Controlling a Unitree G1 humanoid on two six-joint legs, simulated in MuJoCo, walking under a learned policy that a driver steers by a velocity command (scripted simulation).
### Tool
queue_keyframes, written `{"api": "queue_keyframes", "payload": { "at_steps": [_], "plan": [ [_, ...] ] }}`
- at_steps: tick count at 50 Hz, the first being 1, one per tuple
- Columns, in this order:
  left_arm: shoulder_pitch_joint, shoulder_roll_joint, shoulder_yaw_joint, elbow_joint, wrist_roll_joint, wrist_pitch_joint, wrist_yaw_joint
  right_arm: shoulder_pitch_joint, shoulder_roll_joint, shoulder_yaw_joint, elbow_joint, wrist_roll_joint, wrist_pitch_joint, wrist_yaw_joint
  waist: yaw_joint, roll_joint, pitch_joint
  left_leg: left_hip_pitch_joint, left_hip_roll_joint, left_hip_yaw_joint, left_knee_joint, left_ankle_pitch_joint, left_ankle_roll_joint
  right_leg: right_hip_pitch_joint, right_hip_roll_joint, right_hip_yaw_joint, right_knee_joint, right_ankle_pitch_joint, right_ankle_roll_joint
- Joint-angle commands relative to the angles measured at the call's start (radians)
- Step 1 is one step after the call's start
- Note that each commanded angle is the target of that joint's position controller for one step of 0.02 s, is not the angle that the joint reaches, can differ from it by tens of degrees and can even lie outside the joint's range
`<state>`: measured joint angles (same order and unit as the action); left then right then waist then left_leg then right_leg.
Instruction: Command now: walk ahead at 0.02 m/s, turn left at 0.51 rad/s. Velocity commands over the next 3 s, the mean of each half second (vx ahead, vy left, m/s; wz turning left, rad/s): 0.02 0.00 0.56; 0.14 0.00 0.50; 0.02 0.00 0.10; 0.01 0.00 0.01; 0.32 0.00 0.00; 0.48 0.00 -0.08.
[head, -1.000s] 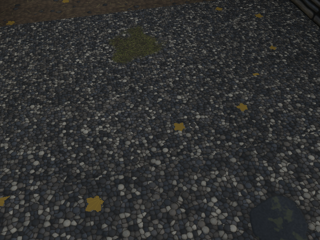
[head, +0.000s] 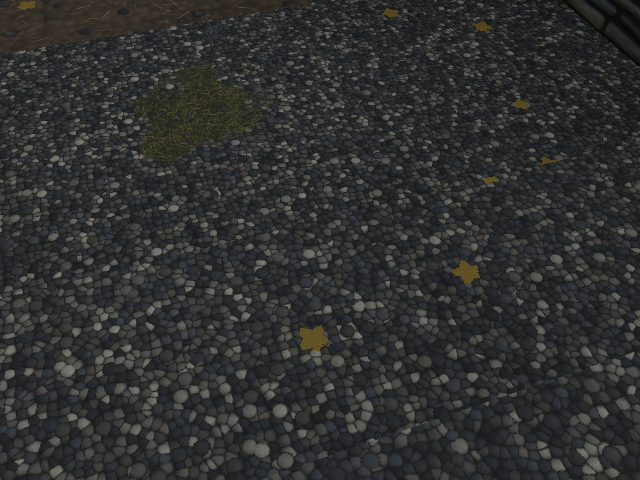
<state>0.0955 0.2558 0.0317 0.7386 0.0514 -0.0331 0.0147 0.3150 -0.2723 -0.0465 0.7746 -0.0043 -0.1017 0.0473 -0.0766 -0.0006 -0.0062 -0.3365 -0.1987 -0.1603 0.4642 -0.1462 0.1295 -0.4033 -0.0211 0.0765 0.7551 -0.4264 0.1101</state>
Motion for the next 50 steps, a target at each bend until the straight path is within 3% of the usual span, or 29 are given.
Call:
{"api": "queue_keyframes", "payload": {
  "at_steps": [1, 6, 10, 11, 12, 13, 14, 15, 16, 17, 18, 21, 23, 25, 27, 29, 32, 34, 35, 36, 37, 38, 39, 40, 41, 42, 44, 47, 50],
  "plan": [
    [-0.071, 0.117, 0.036, -0.064, -0.007, -0.027, 0.008, 0.081, -0.176, -0.051, -0.062, 0.003, 0.001, -0.003, -0.008, 0.070, -0.083, 0.324, 0.363, -0.496, -0.146, 0.086, 0.190, -0.151, 0.007, 0.014, -0.095, 0.023, -0.043],
    [-0.039, 0.122, 0.034, -0.017, -0.018, -0.044, -0.007, -0.007, -0.198, -0.060, -0.094, -0.021, 0.011, 0.004, 0.021, 0.067, -0.093, 0.265, 0.326, -0.452, -0.135, 0.270, 0.182, -0.034, 0.030, -0.025, -0.163, 0.080, -0.066],
    [0.030, 0.135, 0.035, 0.000, -0.033, -0.048, -0.027, -0.107, -0.194, -0.047, -0.121, -0.035, 0.032, 0.029, 0.090, 0.056, -0.092, 0.116, 0.261, -0.453, -0.131, 0.248, 0.146, 0.201, 0.041, -0.020, -0.355, 0.318, -0.121],
    [0.049, 0.157, 0.038, -0.003, -0.035, -0.052, -0.025, -0.105, -0.179, -0.039, -0.119, -0.039, 0.036, 0.033, 0.097, 0.051, -0.102, 0.084, 0.240, -0.446, -0.115, 0.193, 0.111, 0.261, 0.000, 0.012, -0.377, 0.409, -0.169],
    [0.084, 0.206, 0.050, -0.011, -0.036, -0.058, -0.016, -0.086, -0.155, -0.030, -0.121, -0.038, 0.041, 0.034, 0.104, -0.001, -0.130, 0.026, 0.191, -0.400, -0.059, 0.063, 0.043, 0.347, -0.098, 0.100, -0.402, 0.582, -0.263],
    [0.105, 0.296, 0.071, -0.026, -0.034, -0.066, -0.004, -0.036, -0.102, -0.014, -0.138, -0.036, 0.043, 0.028, 0.080, -0.163, -0.191, -0.130, 0.056, -0.218, 0.110, -0.255, -0.083, 0.511, -0.325, 0.330, -0.462, 0.826, -0.485],
    [0.110, 0.310, 0.085, -0.035, -0.010, -0.074, 0.005, -0.040, -0.165, -0.037, -0.126, -0.061, 0.039, 0.005, 0.094, -0.109, -0.121, -0.259, 0.026, -0.073, 0.326, -0.497, -0.162, 0.526, -0.418, 0.389, -0.509, 0.800, -0.560],
    [0.094, 0.271, 0.082, -0.041, -0.012, -0.078, 0.013, -0.039, -0.191, -0.041, -0.112, -0.075, 0.042, -0.010, 0.091, -0.074, -0.100, -0.272, 0.091, -0.036, 0.468, -0.486, -0.181, 0.487, -0.397, 0.343, -0.528, 0.682, -0.500],
    [0.014, 0.210, 0.065, -0.066, -0.036, -0.082, 0.009, -0.039, -0.195, -0.041, -0.093, -0.080, 0.046, -0.026, 0.060, -0.078, -0.061, -0.288, 0.126, 0.016, 0.556, -0.452, -0.199, 0.427, -0.339, 0.246, -0.530, 0.644, -0.426],
    [-0.051, 0.163, 0.048, -0.097, -0.050, -0.084, 0.005, -0.021, -0.178, -0.035, -0.076, -0.082, 0.044, -0.038, 0.038, -0.102, -0.051, -0.267, 0.145, 0.056, 0.615, -0.414, -0.218, 0.377, -0.293, 0.167, -0.523, 0.678, -0.392],
    [-0.066, 0.159, 0.048, -0.116, -0.050, -0.086, 0.003, -0.025, -0.152, -0.026, -0.073, -0.082, 0.044, -0.034, 0.039, -0.111, -0.049, -0.223, 0.161, 0.107, 0.694, -0.370, -0.230, 0.314, -0.263, 0.102, -0.516, 0.731, -0.382],
    [-0.016, 0.241, 0.080, -0.123, -0.036, -0.085, 0.012, -0.083, -0.087, 0.004, -0.092, -0.058, 0.052, 0.018, 0.082, -0.057, -0.035, -0.192, 0.214, 0.205, 0.541, -0.222, -0.235, 0.305, -0.176, -0.043, -0.526, 0.728, -0.364],
    [0.133, 0.259, 0.094, -0.095, -0.025, -0.075, 0.022, -0.135, -0.103, 0.005, -0.102, -0.059, 0.062, 0.041, 0.162, -0.096, -0.009, -0.217, 0.260, 0.213, 0.380, -0.182, -0.215, 0.386, -0.229, -0.023, -0.574, 0.471, -0.375],
    [0.243, 0.235, 0.093, -0.059, -0.018, -0.065, 0.024, -0.182, -0.109, 0.006, -0.111, -0.059, 0.063, 0.039, 0.206, -0.116, 0.046, -0.284, 0.282, 0.201, 0.265, -0.174, -0.164, 0.468, -0.308, 0.054, -0.630, 0.181, -0.387],
    [0.258, 0.209, 0.084, -0.045, -0.014, -0.066, 0.021, -0.192, -0.109, 0.006, -0.109, -0.067, 0.053, 0.027, 0.199, -0.125, 0.063, -0.294, 0.272, 0.202, 0.190, -0.188, -0.102, 0.516, -0.339, 0.084, -0.654, 0.054, -0.386],
    [0.214, 0.194, 0.073, -0.054, -0.003, -0.068, 0.018, -0.189, -0.108, 0.005, -0.097, -0.075, 0.045, 0.030, 0.177, -0.132, 0.066, -0.233, 0.256, 0.212, 0.145, -0.166, -0.051, 0.503, -0.336, 0.057, -0.676, 0.014, -0.373],
    [0.150, 0.222, 0.070, -0.052, 0.000, -0.062, 0.022, -0.209, -0.100, -0.001, -0.099, -0.052, 0.028, 0.038, 0.128, -0.112, 0.066, -0.102, 0.220, 0.230, 0.044, -0.071, -0.014, 0.473, -0.313, -0.040, -0.636, 0.157, -0.341],
    [0.115, 0.250, 0.069, -0.042, 0.004, -0.055, 0.022, -0.188, -0.110, -0.014, -0.098, -0.031, 0.007, 0.047, 0.079, -0.103, 0.032, 0.084, 0.170, 0.249, -0.034, 0.062, -0.002, 0.392, -0.280, -0.137, -0.519, 0.358, -0.303],
    [0.116, 0.243, 0.064, -0.034, 0.014, -0.058, 0.017, -0.147, -0.145, -0.032, -0.096, -0.028, -0.006, 0.046, 0.048, -0.083, -0.010, 0.211, 0.150, 0.243, -0.035, 0.105, 0.015, 0.324, -0.238, -0.194, -0.400, 0.417, -0.264],
    [0.150, 0.190, 0.047, -0.025, 0.028, -0.063, 0.010, -0.064, -0.212, -0.060, -0.086, -0.048, -0.017, 0.032, 0.019, 0.017, -0.085, 0.372, 0.215, 0.148, -0.036, 0.268, 0.061, 0.223, -0.157, -0.272, -0.189, 0.379, -0.188],
    [0.222, 0.076, 0.009, -0.090, 0.027, -0.080, 0.005, 0.101, -0.316, -0.081, -0.086, -0.054, -0.019, -0.003, 0.022, 0.227, -0.310, 0.725, 0.490, -0.297, -0.047, 0.544, 0.307, -0.030, 0.013, -0.277, 0.088, -0.054, -0.091],
    [0.160, 0.084, -0.001, -0.076, 0.004, -0.098, -0.027, 0.174, -0.276, -0.075, -0.057, -0.080, -0.036, -0.009, -0.044, 0.119, -0.172, 0.728, 0.571, -0.456, -0.148, 0.445, 0.315, -0.264, 0.035, -0.064, 0.207, -0.229, -0.104],
    [0.045, 0.112, 0.005, -0.083, -0.011, -0.099, -0.031, 0.168, -0.254, -0.082, -0.024, -0.072, -0.053, -0.013, -0.070, 0.097, 0.006, 0.610, 0.530, -0.332, -0.152, 0.419, 0.249, -0.378, -0.022, -0.010, 0.319, -0.200, -0.114],
    [0.080, 0.171, 0.023, -0.056, 0.002, -0.095, -0.022, 0.122, -0.211, -0.074, -0.029, -0.046, -0.044, -0.015, -0.034, 0.106, -0.018, 0.541, 0.507, -0.253, -0.168, 0.403, 0.231, -0.333, -0.058, -0.017, 0.378, -0.176, -0.117],
    [0.129, 0.200, 0.035, -0.039, 0.018, -0.084, -0.016, 0.052, -0.167, -0.058, -0.045, -0.025, -0.035, -0.009, 0.024, 0.093, -0.025, 0.447, 0.484, -0.197, -0.185, 0.457, 0.219, -0.261, -0.081, -0.022, 0.349, -0.136, -0.121],
    [0.133, 0.183, 0.029, -0.033, 0.025, -0.073, -0.014, -0.019, -0.149, -0.048, -0.069, -0.018, -0.028, -0.006, 0.075, 0.091, 0.010, 0.318, 0.459, -0.147, -0.213, 0.506, 0.197, -0.186, -0.092, -0.043, 0.302, -0.091, -0.121],
    [0.153, 0.153, 0.022, -0.017, 0.021, -0.046, -0.020, -0.105, -0.162, -0.047, -0.119, -0.025, -0.019, -0.006, 0.123, 0.085, -0.020, 0.210, 0.410, -0.077, -0.275, 0.483, 0.165, -0.060, -0.074, -0.070, 0.221, 0.047, -0.105],
    [0.166, 0.138, 0.016, 0.012, 0.000, -0.027, -0.050, -0.133, -0.213, -0.065, -0.156, -0.044, -0.030, 0.005, 0.123, 0.078, -0.007, 0.120, 0.369, -0.006, -0.263, 0.501, 0.140, 0.002, -0.042, -0.100, 0.132, 0.187, -0.067],
    [0.099, 0.125, 0.002, 0.009, 0.001, -0.018, -0.055, -0.070, -0.200, -0.066, -0.143, -0.042, -0.029, 0.020, 0.078, 0.064, 0.007, 0.181, 0.399, -0.037, -0.207, 0.504, 0.139, -0.049, -0.062, -0.073, 0.008, 0.258, -0.047]
  ]
}}
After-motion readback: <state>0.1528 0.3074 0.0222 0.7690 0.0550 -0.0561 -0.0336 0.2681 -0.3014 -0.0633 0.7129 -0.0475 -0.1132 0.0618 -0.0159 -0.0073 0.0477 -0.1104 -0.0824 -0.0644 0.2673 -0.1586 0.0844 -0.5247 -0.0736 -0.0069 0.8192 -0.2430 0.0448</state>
